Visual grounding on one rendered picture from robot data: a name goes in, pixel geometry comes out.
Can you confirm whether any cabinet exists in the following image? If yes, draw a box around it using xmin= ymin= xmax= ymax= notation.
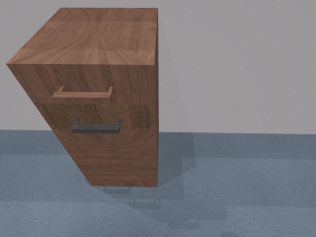
xmin=6 ymin=7 xmax=159 ymax=188

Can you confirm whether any handle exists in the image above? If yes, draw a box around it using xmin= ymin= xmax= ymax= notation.
xmin=70 ymin=117 xmax=121 ymax=134
xmin=52 ymin=92 xmax=113 ymax=104

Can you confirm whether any drawer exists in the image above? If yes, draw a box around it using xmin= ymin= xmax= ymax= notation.
xmin=41 ymin=103 xmax=151 ymax=130

